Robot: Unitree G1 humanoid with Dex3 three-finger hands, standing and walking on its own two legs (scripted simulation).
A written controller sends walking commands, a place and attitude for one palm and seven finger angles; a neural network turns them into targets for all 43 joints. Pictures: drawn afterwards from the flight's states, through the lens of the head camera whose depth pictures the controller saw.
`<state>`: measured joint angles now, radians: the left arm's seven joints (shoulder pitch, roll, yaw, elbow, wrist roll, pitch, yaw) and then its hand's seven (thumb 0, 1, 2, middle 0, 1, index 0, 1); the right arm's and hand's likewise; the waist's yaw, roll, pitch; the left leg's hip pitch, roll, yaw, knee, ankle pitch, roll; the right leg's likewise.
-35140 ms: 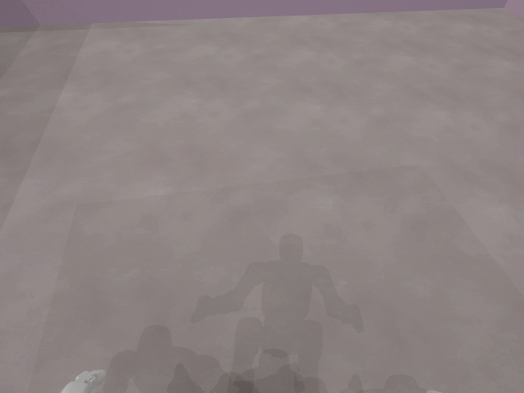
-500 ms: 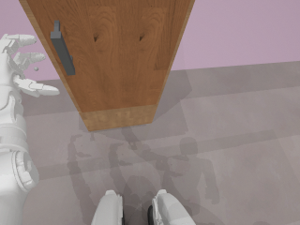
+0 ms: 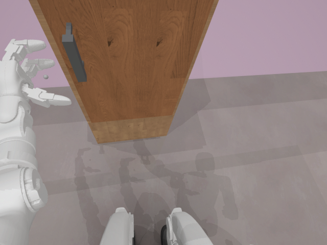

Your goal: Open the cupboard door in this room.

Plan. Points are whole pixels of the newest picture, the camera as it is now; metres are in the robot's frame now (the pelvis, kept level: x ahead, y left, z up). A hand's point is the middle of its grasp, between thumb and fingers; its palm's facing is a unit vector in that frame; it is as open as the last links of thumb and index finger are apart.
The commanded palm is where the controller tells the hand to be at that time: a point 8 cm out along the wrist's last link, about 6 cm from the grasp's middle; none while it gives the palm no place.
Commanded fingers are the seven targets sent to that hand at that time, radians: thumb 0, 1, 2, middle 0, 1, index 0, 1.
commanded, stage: move the hooked fingers beside the handle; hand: left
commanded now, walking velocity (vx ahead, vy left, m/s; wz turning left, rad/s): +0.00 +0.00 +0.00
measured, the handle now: (76, 54) +0.55 +0.19 +0.06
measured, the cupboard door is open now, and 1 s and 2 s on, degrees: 0 0 1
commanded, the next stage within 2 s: slide the fingers in behind the handle in 0.10 s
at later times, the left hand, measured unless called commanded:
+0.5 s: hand (63, 76) +0.49 +0.21 +0.05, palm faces +0.10 -1.00 -0.01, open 14.0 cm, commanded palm +0.47 +0.26 +0.06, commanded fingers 0.00 -0.50 0.30 -0.30 -1.20 -0.30 -1.20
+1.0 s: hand (72, 78) +0.49 +0.19 +0.06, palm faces +0.11 -0.99 -0.01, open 14.0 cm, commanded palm +0.46 +0.23 +0.06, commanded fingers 0.00 -0.50 0.30 -0.30 -1.20 -0.30 -1.20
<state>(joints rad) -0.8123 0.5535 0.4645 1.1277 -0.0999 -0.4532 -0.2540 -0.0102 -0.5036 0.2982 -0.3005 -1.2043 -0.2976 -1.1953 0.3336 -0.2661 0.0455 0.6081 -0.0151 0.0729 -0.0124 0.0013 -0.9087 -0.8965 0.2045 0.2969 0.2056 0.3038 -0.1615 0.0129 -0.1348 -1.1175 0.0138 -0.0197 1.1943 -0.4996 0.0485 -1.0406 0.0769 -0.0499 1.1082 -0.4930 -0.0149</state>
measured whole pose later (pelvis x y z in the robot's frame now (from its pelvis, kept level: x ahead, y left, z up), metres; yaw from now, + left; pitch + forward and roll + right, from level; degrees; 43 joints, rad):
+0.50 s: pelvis +0.00 +0.00 +0.00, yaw +0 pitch +24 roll -4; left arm -0.82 0.50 0.41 1.14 -0.09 -0.43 -0.21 -0.01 -0.50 0.30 -0.30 -1.20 -0.30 -1.20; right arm 0.36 -0.26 0.04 0.62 -0.02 0.09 0.00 0.00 -0.91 -0.90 0.20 0.30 0.21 0.30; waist -0.16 0.03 -0.14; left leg -1.11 0.01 -0.02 1.18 -0.50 0.04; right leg -1.03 0.08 -0.05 1.11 -0.50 -0.02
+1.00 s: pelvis +0.00 -0.01 +0.00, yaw +1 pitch +23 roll -3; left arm -0.80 0.44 0.38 1.13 -0.10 -0.47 -0.16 -0.01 -0.50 0.30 -0.30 -1.20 -0.30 -1.20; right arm 0.35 -0.26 0.03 0.62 -0.01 0.09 0.01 0.00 -0.91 -0.90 0.20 0.30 0.20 0.30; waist -0.15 0.02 -0.15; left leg -1.09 0.02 -0.02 1.18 -0.50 0.03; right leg -1.02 0.08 -0.05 1.12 -0.50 -0.03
